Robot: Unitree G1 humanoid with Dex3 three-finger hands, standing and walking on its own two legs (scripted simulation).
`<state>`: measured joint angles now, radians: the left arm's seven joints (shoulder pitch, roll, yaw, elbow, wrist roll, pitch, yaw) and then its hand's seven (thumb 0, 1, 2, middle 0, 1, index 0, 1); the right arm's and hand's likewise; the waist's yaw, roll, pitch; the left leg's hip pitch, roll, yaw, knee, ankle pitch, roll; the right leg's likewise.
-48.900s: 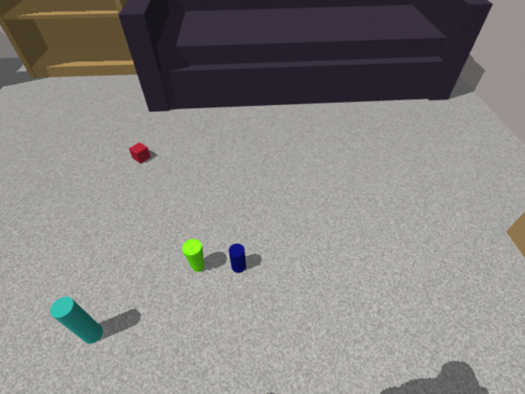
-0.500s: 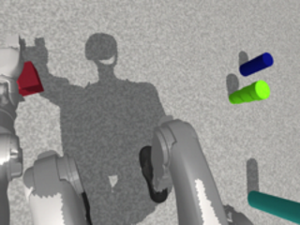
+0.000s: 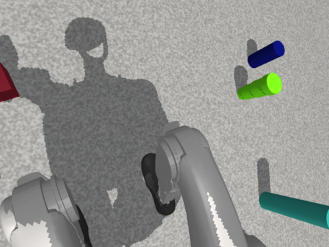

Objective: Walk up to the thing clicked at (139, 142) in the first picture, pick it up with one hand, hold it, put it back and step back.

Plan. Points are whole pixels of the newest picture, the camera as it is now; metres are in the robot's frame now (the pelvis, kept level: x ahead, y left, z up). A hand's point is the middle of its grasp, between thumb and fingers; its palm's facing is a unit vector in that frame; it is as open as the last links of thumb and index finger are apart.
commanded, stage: rest palm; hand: left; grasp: from above
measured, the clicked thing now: out of the picture +0.54 +0.23 -0.29
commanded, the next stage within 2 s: close in 1.16 s
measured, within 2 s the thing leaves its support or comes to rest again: neither
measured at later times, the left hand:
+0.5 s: hand out of the picture +0.53 +0.24 -0.23, palm faces -0.45 -0.13 -0.88, open 14.0 cm
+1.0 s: hand out of the picture +0.54 +0.23 -0.25, palm faces -0.42 -0.12 -0.90, open 13.9 cm
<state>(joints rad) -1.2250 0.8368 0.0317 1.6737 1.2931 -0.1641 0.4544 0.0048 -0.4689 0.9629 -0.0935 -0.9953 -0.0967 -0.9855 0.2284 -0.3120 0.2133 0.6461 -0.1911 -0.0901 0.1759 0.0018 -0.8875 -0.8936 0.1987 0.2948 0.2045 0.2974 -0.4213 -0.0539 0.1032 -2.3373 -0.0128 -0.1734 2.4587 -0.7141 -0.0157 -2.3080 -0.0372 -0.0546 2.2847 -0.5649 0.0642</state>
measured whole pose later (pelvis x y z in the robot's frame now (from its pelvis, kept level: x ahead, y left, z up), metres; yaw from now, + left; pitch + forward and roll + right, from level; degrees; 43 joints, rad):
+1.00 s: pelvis +0.00 +0.01 +0.00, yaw -4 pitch +31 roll -15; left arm -1.31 0.99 0.06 1.79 1.27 -0.07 0.58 0.00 -0.47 0.98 -0.09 -1.01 -0.09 -1.01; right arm 0.21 -0.36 0.33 0.59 -0.23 -0.22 0.27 0.00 -0.90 -0.90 0.20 0.30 0.20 0.30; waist -0.52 -0.10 0.20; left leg -2.35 0.00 -0.22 2.50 -0.73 0.01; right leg -2.28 -0.01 -0.10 2.26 -0.55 0.08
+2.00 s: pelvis +0.00 +0.01 +0.00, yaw -6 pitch +31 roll -16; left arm -1.30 1.05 0.03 1.77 1.24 -0.09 0.58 0.00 -0.27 0.84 -0.22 -0.97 -0.24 -0.94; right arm 0.18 -0.37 0.38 0.59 -0.24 -0.21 0.24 0.01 -0.91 -0.90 0.20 0.29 0.20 0.30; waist -0.53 -0.13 0.23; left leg -2.34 0.00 -0.24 2.49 -0.72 0.01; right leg -2.26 -0.01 -0.12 2.23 -0.54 0.09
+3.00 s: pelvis -0.01 +0.01 +0.01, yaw -5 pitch +31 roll -16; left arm -1.30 1.05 0.00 1.78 1.20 -0.09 0.57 0.01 -0.11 0.75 -0.45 -0.95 -0.49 -0.89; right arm 0.17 -0.37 0.39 0.58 -0.24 -0.21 0.23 0.01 -0.91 -0.90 0.20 0.29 0.20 0.30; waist -0.53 -0.12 0.24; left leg -2.33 0.00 -0.25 2.48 -0.72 0.01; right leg -2.25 -0.01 -0.12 2.22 -0.54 0.09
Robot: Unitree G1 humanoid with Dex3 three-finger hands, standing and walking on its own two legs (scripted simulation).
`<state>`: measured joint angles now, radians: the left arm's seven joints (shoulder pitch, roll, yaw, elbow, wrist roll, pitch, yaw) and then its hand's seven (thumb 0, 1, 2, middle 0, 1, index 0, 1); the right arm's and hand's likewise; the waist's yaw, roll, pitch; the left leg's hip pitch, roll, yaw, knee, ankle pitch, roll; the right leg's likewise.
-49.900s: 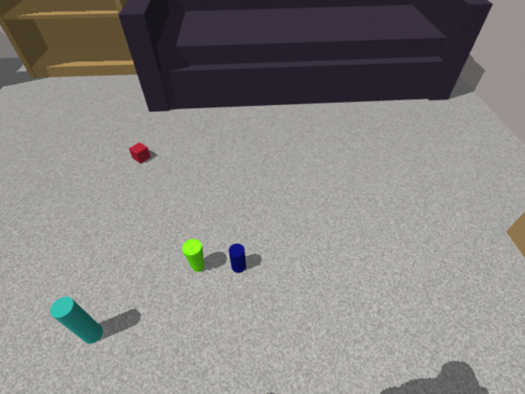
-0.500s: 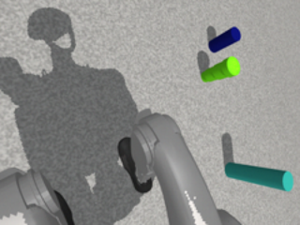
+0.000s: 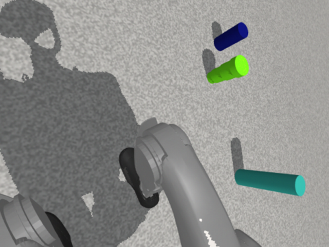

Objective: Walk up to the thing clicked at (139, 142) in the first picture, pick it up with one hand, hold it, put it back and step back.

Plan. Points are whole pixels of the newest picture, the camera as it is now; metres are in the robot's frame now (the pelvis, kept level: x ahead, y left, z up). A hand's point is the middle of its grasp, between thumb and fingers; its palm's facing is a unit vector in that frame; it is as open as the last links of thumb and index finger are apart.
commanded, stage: rest palm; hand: left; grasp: from above
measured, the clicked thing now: out of the picture +0.53 +0.26 -0.28
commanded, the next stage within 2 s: close in 0.16 s
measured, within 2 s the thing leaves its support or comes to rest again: neither
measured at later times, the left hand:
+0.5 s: hand out of the picture +0.52 +0.26 -0.25, palm faces -0.41 -0.16 -0.90, open 13.6 cm
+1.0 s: hand out of the picture +0.52 +0.26 -0.25, palm faces -0.40 -0.16 -0.90, open 12.6 cm
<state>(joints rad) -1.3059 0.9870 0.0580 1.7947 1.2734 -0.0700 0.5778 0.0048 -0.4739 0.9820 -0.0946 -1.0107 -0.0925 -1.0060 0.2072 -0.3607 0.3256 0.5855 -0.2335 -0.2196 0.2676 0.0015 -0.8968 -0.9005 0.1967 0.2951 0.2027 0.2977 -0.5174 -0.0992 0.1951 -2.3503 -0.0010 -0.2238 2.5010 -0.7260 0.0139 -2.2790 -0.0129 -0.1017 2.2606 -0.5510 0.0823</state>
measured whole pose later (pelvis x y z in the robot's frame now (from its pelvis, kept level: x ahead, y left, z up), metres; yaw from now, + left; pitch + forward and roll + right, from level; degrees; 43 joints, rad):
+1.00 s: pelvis +0.00 +0.00 +0.00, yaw -1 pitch +31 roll -16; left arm -1.30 1.05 0.03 1.77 1.24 -0.09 0.58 0.00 -0.27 0.84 -0.22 -0.97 -0.24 -0.94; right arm 0.18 -0.37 0.38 0.59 -0.24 -0.21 0.24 0.01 -0.91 -0.90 0.20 0.29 0.20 0.30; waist -0.53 -0.13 0.23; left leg -2.34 0.00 -0.24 2.49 -0.72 0.01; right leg -2.26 -0.01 -0.12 2.23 -0.54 0.09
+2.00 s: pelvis +0.00 +0.00 +0.01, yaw -1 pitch +31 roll -16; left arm -1.30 1.05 0.00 1.78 1.20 -0.09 0.57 0.01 -0.11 0.75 -0.45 -0.95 -0.49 -0.89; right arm 0.17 -0.37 0.39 0.58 -0.24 -0.21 0.23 0.01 -0.91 -0.90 0.20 0.29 0.20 0.30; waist -0.53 -0.12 0.24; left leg -2.33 0.00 -0.25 2.48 -0.72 0.01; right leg -2.25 -0.01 -0.12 2.22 -0.54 0.09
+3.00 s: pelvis +0.00 -0.01 +0.02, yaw +4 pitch +35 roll -11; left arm -1.18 0.77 -0.01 1.44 1.19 -0.02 0.28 0.00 -0.13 0.74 -0.52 -0.88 -0.55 -0.81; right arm 0.22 -0.34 0.18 0.61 -0.15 -0.05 0.19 0.00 -0.90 -0.90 0.20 0.29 0.20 0.30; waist -0.38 0.01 0.04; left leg -2.33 -0.01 -0.16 2.41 -0.69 0.00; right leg -2.29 -0.04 -0.06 2.23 -0.55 0.05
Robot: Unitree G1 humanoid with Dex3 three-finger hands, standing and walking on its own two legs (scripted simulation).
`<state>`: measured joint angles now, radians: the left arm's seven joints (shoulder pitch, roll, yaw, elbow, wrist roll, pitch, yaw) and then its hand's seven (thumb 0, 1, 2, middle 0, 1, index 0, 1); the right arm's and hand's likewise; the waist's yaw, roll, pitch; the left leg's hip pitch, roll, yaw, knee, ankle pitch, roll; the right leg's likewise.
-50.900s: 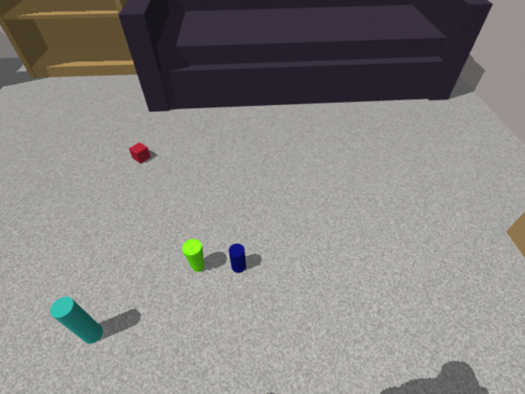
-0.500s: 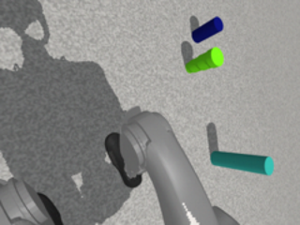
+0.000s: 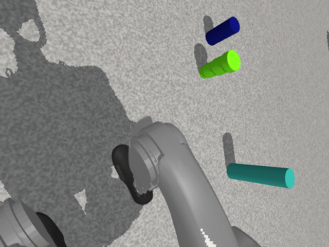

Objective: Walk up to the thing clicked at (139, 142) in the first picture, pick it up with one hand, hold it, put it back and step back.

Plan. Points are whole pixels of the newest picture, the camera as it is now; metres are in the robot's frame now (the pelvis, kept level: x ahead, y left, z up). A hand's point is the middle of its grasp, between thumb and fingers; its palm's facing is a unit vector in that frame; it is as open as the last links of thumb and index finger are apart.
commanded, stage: close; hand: left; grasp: from above
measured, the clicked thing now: out of the picture +0.52 +0.27 -0.29
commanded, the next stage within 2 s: settle in 1.02 s
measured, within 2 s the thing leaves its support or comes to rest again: leaves its support in 1.42 s
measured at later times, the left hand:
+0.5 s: hand out of the picture +0.51 +0.27 -0.26, palm faces -0.43 -0.16 -0.89, open 11.2 cm
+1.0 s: hand out of the picture +0.51 +0.27 -0.26, palm faces -0.42 -0.16 -0.89, open 10.7 cm
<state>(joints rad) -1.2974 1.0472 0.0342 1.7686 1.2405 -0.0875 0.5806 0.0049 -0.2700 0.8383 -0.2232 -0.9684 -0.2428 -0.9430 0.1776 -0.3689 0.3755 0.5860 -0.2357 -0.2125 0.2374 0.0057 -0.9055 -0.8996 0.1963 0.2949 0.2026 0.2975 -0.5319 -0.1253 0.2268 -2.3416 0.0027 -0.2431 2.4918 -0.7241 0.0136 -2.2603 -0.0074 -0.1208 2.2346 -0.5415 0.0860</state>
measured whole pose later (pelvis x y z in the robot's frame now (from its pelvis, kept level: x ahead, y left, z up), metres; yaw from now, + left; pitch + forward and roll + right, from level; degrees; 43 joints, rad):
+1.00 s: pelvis +0.00 +0.00 +0.00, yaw +0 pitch +31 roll -16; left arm -1.30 1.05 0.00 1.78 1.20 -0.09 0.57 0.01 -0.11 0.75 -0.45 -0.95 -0.49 -0.89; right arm 0.17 -0.37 0.39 0.58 -0.24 -0.21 0.23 0.01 -0.91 -0.90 0.20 0.29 0.20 0.30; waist -0.53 -0.12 0.24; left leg -2.33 0.00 -0.25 2.48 -0.72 0.01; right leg -2.25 -0.01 -0.12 2.22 -0.54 0.09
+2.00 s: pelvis +0.00 -0.01 +0.01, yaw +5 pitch +35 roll -11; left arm -1.18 0.77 -0.01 1.44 1.19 -0.02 0.28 0.00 -0.13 0.74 -0.52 -0.88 -0.55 -0.81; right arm 0.22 -0.34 0.18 0.61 -0.15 -0.05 0.19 0.00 -0.90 -0.90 0.20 0.29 0.20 0.30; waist -0.38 0.01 0.04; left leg -2.33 -0.01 -0.16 2.41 -0.69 0.00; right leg -2.29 -0.04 -0.06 2.23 -0.55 0.05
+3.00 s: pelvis +0.01 -0.01 +0.18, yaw +12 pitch +32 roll -3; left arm -0.70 0.49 -0.12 0.87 0.99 0.07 0.06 0.00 -0.13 0.73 -0.53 -0.86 -0.56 -0.79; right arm 0.16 -0.26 -0.02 0.63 0.01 0.09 0.01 0.01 -0.90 -0.90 0.20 0.29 0.20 0.30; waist -0.13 0.08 -0.19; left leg -1.77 0.00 -0.04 1.85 -0.64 0.00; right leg -1.78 -0.07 0.01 1.77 -0.55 0.05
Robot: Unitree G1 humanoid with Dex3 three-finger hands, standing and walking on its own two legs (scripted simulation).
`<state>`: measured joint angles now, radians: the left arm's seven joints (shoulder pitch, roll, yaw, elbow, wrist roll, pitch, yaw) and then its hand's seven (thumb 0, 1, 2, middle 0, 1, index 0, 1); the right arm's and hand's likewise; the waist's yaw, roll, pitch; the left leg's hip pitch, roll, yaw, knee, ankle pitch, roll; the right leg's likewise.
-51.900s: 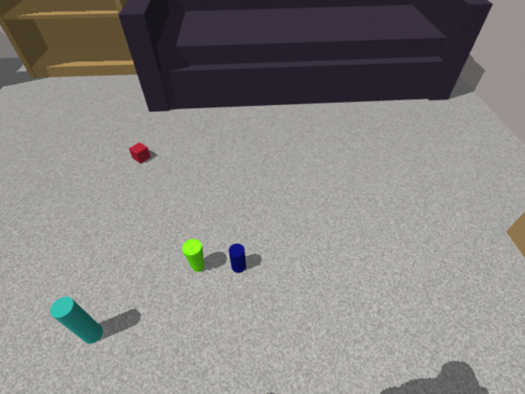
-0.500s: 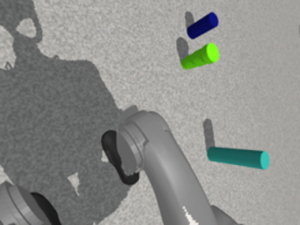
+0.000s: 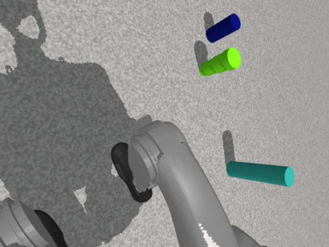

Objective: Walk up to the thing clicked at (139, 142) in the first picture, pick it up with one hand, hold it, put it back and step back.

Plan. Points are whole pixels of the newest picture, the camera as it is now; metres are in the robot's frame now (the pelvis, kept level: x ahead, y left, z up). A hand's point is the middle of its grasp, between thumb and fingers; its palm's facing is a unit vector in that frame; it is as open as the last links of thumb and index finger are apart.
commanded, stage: close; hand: left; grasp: from above
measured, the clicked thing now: out of the picture +0.53 +0.27 -0.29
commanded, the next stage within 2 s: settle in 0.02 s
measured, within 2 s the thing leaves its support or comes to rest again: leaves its support in 0.42 s
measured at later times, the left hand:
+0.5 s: hand out of the picture +0.53 +0.27 -0.25, palm faces -0.38 -0.15 -0.91, open 10.7 cm
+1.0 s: hand out of the picture +0.52 +0.28 -0.16, palm faces -0.40 -0.12 -0.91, open 10.6 cm
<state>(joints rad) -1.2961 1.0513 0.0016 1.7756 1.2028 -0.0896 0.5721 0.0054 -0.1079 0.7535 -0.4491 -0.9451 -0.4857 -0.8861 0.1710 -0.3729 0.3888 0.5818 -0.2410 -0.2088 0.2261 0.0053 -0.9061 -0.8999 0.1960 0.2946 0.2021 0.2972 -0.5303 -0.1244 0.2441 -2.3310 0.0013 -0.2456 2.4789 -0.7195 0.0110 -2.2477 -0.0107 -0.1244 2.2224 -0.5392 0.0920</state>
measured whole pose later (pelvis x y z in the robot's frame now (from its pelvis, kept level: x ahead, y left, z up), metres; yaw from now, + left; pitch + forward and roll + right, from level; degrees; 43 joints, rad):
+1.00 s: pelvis +0.00 -0.01 +0.01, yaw +5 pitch +35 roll -11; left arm -1.18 0.77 -0.01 1.44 1.19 -0.02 0.28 0.00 -0.13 0.74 -0.52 -0.88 -0.55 -0.81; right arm 0.22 -0.34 0.18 0.61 -0.15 -0.05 0.19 0.00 -0.90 -0.90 0.20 0.29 0.20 0.30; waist -0.38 0.01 0.04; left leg -2.33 -0.01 -0.16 2.41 -0.69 0.00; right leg -2.29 -0.04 -0.06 2.23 -0.55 0.05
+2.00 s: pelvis +0.01 -0.01 +0.18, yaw +12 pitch +32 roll -3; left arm -0.70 0.49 -0.12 0.87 0.99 0.07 0.06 0.00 -0.13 0.73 -0.53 -0.86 -0.56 -0.79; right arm 0.16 -0.26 -0.02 0.63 0.01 0.09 0.01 0.01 -0.90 -0.90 0.20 0.29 0.20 0.30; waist -0.13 0.08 -0.19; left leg -1.77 0.00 -0.04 1.85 -0.64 0.00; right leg -1.78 -0.07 0.01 1.77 -0.55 0.05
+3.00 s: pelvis +0.08 +0.00 +0.41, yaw +12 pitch +9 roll +0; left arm -0.35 0.34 -0.21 0.86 0.98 0.08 0.15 0.00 -0.13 0.73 -0.53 -0.86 -0.57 -0.79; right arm 0.24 -0.24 -0.05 0.75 0.04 0.02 -0.05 0.01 -0.90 -0.90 0.20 0.30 0.20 0.30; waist -0.05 0.04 -0.09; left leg -0.58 0.03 0.02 0.81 -0.39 -0.01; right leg -0.62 -0.04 0.00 0.77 -0.31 0.04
